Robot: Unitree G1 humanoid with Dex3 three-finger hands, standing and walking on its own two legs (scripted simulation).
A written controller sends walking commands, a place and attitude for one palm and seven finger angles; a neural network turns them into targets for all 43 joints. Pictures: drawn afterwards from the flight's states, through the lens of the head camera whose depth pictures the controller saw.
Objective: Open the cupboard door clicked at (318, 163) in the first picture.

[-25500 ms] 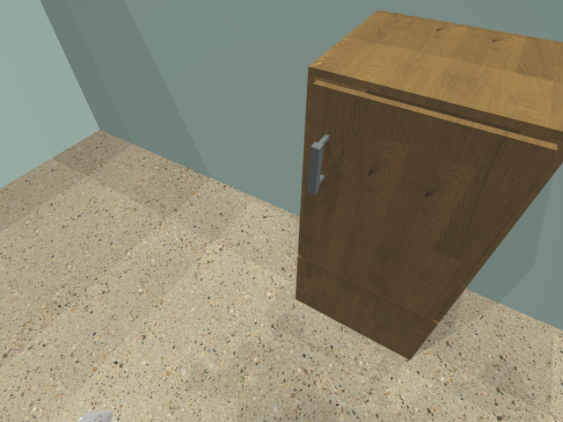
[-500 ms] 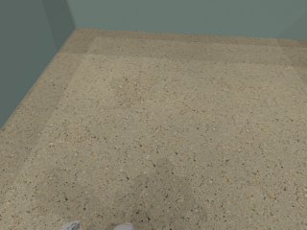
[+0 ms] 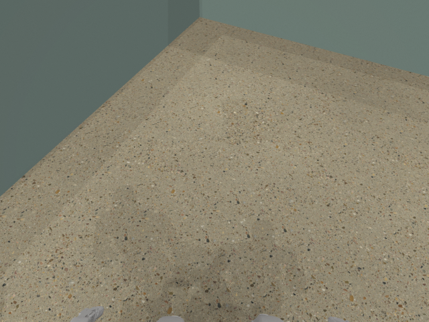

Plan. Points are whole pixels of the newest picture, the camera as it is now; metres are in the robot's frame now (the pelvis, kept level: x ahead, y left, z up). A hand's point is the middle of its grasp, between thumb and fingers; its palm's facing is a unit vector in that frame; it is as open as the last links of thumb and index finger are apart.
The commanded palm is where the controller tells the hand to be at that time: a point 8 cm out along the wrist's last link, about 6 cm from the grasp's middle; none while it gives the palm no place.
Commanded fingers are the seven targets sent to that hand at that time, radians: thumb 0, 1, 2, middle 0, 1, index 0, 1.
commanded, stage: turn to face it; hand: left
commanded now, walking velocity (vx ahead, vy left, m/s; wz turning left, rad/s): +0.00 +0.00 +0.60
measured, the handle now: out of the picture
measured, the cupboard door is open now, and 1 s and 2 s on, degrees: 39 39 39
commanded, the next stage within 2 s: none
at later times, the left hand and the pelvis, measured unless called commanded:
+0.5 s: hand out of the picture +0.01 +0.20 -0.17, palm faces +0.35 -0.91 -0.24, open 7.4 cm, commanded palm none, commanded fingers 0.00 0.90 0.90 -0.20 -0.30 -0.20 -0.30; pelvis +0.01 -0.02 +0.00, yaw +19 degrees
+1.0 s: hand out of the picture -0.04 +0.15 -0.18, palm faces +0.61 -0.76 -0.21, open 7.4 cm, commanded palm none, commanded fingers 0.00 0.90 0.90 -0.20 -0.30 -0.20 -0.30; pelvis +0.03 -0.05 -0.01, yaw +38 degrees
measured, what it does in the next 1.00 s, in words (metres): steps on the spot, turning left: right foot, then left foot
